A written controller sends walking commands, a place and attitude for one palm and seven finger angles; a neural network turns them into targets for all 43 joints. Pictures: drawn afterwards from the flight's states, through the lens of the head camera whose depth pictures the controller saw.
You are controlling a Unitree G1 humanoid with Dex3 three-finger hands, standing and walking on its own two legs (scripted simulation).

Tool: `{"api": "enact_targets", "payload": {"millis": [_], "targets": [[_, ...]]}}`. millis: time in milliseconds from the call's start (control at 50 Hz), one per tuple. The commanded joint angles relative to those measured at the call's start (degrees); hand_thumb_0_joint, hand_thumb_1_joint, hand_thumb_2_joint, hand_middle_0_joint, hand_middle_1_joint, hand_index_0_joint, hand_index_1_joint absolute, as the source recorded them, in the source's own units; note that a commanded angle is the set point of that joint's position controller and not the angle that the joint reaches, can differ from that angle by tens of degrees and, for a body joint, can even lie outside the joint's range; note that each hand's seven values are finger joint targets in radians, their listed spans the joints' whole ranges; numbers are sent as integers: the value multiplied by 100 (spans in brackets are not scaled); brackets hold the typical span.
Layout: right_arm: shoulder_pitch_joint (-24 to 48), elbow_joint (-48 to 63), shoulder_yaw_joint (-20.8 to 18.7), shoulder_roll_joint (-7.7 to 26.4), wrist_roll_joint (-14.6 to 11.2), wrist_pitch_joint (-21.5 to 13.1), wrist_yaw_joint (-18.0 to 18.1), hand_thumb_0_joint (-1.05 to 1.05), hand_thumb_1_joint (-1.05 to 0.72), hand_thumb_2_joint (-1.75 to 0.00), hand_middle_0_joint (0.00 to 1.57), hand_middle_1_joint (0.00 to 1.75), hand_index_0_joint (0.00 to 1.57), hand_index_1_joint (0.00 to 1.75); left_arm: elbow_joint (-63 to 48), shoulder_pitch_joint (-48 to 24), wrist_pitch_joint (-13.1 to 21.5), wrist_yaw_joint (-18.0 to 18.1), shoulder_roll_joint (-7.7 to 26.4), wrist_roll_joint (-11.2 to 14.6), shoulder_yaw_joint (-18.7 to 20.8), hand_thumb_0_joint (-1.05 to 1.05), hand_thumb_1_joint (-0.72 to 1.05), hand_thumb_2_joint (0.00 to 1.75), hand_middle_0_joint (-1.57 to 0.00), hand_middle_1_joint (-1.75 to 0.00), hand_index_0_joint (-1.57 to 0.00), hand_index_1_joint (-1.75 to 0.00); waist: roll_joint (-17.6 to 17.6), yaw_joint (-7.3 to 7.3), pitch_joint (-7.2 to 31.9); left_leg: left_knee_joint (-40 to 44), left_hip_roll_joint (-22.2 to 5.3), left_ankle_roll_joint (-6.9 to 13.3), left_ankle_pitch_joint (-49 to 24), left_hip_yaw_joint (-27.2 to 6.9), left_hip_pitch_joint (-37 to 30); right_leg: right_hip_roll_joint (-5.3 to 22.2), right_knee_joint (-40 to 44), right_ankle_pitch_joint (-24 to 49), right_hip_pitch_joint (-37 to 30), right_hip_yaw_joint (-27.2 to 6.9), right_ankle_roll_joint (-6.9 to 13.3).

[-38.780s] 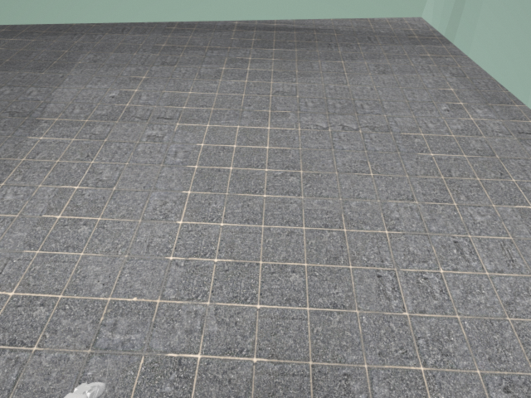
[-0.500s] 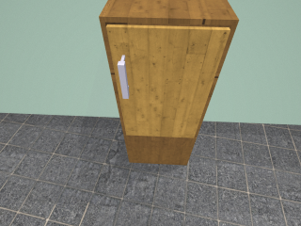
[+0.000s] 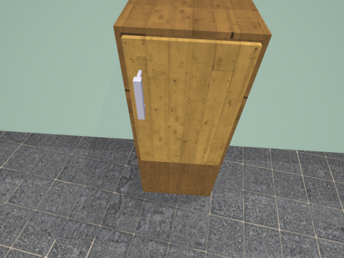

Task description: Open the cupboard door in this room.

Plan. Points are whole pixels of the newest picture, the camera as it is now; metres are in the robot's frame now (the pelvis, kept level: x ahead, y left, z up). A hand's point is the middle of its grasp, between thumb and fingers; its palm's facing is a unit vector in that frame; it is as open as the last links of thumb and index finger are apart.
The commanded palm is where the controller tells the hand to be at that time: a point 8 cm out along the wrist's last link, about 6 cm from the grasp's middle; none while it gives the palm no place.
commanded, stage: raise the hand with hooked fingers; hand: left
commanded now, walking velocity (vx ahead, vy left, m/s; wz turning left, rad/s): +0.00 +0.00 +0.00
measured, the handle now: (140, 95) +0.56 +0.13 +0.05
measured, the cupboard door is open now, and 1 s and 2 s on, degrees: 0 0 0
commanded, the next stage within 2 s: none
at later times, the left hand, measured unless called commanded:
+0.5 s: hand (85, 257) +0.14 +0.19 -0.04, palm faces +0.09 -0.99 -0.04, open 9.3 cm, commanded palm +0.13 +0.25 -0.02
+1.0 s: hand (71, 219) +0.20 +0.23 +0.01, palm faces +0.01 -1.00 -0.05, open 12.3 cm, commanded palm +0.17 +0.29 +0.02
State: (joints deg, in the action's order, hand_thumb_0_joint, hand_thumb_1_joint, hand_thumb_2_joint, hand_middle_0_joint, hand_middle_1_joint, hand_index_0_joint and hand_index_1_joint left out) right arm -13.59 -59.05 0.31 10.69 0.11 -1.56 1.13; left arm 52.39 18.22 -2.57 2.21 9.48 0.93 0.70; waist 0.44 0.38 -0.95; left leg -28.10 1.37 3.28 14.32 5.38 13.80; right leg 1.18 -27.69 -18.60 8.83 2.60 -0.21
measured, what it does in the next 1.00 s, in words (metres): stands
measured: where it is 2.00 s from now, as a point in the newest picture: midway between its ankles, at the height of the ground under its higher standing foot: outside the picture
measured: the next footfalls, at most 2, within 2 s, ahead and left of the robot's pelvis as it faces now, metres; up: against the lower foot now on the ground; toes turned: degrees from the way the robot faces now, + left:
none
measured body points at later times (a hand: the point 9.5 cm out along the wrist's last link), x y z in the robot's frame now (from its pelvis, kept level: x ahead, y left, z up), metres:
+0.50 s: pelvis -0.04 -0.05 -0.09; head +0.00 -0.03 +0.36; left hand +0.12 +0.25 -0.03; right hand +0.19 -0.27 -0.13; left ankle +0.01 +0.08 -0.74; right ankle -0.04 -0.12 -0.74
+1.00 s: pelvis -0.04 -0.01 -0.05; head +0.01 +0.00 +0.40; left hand +0.19 +0.28 +0.01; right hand +0.12 -0.27 -0.12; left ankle +0.01 +0.08 -0.74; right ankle -0.04 -0.12 -0.74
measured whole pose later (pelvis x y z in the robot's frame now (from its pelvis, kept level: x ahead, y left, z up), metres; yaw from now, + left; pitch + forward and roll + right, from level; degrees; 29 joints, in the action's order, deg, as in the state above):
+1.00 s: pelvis -0.04 -0.01 -0.05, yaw +2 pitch +9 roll -2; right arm -16.5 -33.8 0.3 16.0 -2.3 -13.6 4.1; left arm 9.5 13.6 19.6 -23.9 19.2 20.4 18.0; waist -1.4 1.2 5.2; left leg -53.9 -0.9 2.6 22.1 1.4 41.3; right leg -0.9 -51.7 -26.8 34.4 4.8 1.2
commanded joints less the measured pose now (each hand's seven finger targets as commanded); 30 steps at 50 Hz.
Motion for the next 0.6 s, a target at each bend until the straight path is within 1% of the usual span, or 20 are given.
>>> {"api": "enact_targets", "payload": {"millis": [0,20,40,60,80,100,120,140,180,200,220,240,260,300,320,360,400,440,480,580], "targets": [[185,1877,-192,806,-241,-1557,277,0,-90,-90,20,30,20,30,-5936,583,723,396,417,681,141,0,83,87,-21,-34,-21,-34,-1821,65,1752,586,-569,-580,-3140,-1062,-1892,-112,-1104,144,1393,213,175],[42,1795,-219,750,-264,-1582,248,0,-90,-90,20,30,20,30,-5563,358,668,301,-104,823,-59,0,81,86,-21,-36,-21,-36,-1106,234,719,524,-528,-513,-2533,-1044,-1212,-89,-991,12,1672,201,124],[175,2094,-360,972,-167,-1600,213,0,-90,-90,20,30,20,30,-5583,-91,933,194,253,849,312,0,78,85,-21,-37,-21,-37,-628,276,113,176,-430,-435,-1432,-1060,-399,-108,-661,-49,1921,281,132],[212,2183,-424,1123,-92,-1565,195,0,-90,-90,20,30,20,30,-5065,53,1263,-8,531,867,711,0,76,84,-21,-39,-21,-39,95,273,41,-225,-321,-360,-564,-968,246,-140,-382,135,2086,360,141],[281,2342,-468,1087,-53,-1521,177,0,-90,-90,20,30,20,30,-4387,841,1662,-302,385,998,871,0,74,83,-21,-40,-21,-40,800,123,37,-593,-247,-328,-255,-890,794,-192,-489,61,2277,424,142],[357,2545,-519,1086,-78,-1500,97,0,-90,-90,20,30,20,30,-3827,1592,2038,-686,364,1062,1030,0,71,82,-21,-42,-21,-42,896,-116,173,-968,-155,-326,-529,-794,1111,-203,-761,340,2298,387,192],[413,2657,-551,1076,-48,-1450,37,0,-90,-90,20,30,20,30,-3724,1817,2501,-1092,253,1175,1090,0,69,81,-22,-43,-22,-43,1302,-205,563,-1350,-156,-358,-766,-737,1439,-236,-1316,622,2485,436,200],[603,2836,-601,1089,-34,-1456,-20,0,-90,-90,20,30,20,30,-3795,1870,2971,-1540,149,1280,1002,0,67,80,-22,-45,-22,-45,1460,-311,832,-1725,-120,-365,-694,-632,1835,-244,-1732,746,2673,345,188],[756,3147,-648,1136,-85,-1526,-111,0,-90,-90,20,30,20,30,-3956,1441,3723,-2377,615,1492,1302,0,62,78,-22,-48,-22,-48,766,-318,1239,-2324,-37,-374,-321,-542,2426,-145,-2207,573,2997,11,213],[679,3266,-673,1153,-134,-1524,-138,0,-90,-90,20,30,20,30,-3901,1390,3842,-2705,1009,1598,1685,0,60,77,-22,-50,-22,-50,268,-372,1322,-2529,-30,-370,-280,-508,2541,-92,-2321,497,3002,-222,254],[772,3530,-666,1188,-153,-1514,-116,0,-90,-90,20,30,20,30,-4326,1196,3812,-2887,1243,1776,1900,0,57,76,-22,-51,-22,-51,-18,-428,1718,-2642,6,-325,-151,-443,2611,-63,-2317,268,2888,-370,237],[792,3711,-647,1165,-188,-1500,-68,0,-90,-90,20,30,20,30,-4616,1024,3668,-2978,1303,1942,2015,0,55,75,-22,-53,-22,-53,-50,-416,1951,-2721,14,-280,-51,-414,2641,-61,-2261,82,2812,-512,196],[814,3834,-617,1102,-239,-1463,0,0,-90,-90,20,30,20,30,-4803,822,3517,-2982,1349,2104,2114,0,53,74,-23,-54,-23,-54,98,-378,1917,-2797,28,-260,313,-389,2851,-10,-2009,-467,2815,-778,100],[626,3895,-554,1110,-218,-1401,124,0,-90,-90,20,30,20,30,-5566,1,3390,-2838,1604,2260,2267,0,48,72,-23,-57,-23,-57,-103,-198,1879,-3010,-57,-208,435,-489,2971,-46,-1961,-774,2993,-951,38],[483,3873,-522,1062,-213,-1384,167,0,-90,-90,20,30,20,30,-6001,-299,3422,-2751,1634,2234,2216,0,46,71,-23,-58,-23,-58,-409,-108,1932,-3052,-125,-176,404,-524,2869,-55,-1923,-785,3021,-1001,41],[365,3768,-456,1023,-201,-1406,255,0,-90,-90,20,30,20,30,-6470,-704,3561,-2613,1523,2121,1923,0,41,69,-24,-62,-24,-62,-462,126,1741,-3111,-210,-118,515,-610,2770,-103,-1842,-965,3299,-999,24],[261,3580,-386,1081,-175,-1446,354,0,-90,-90,20,30,20,30,-6587,-1160,3608,-2614,1646,2051,1791,0,36,67,-24,-64,-24,-64,-463,311,1663,-3263,-266,-81,370,-700,2812,-130,-1912,-585,3363,-1047,-28],[224,3428,-355,1089,-197,-1509,400,0,-90,-90,20,30,20,30,-6332,-954,3472,-2711,1653,1968,1717,0,32,65,-24,-68,-24,-68,-703,291,1753,-3168,-282,-73,246,-726,2652,-154,-1934,-341,3326,-913,16],[237,3367,-329,1125,-237,-1525,415,0,-90,-90,20,30,20,30,-5901,-804,3146,-2815,1746,1951,1777,0,27,63,-25,-70,-25,-70,-569,255,1678,-3019,-263,-66,234,-750,2656,-155,-1803,-347,3191,-851,-13],[328,3515,-268,1094,-280,-1433,406,0,-90,-90,20,30,20,30,-5398,-393,2357,-2887,2029,2189,2349,0,15,58,-25,-78,-25,-78,-210,-94,1935,-2640,-221,-101,14,-758,2536,-51,-1544,-111,2450,-852,-117]]}}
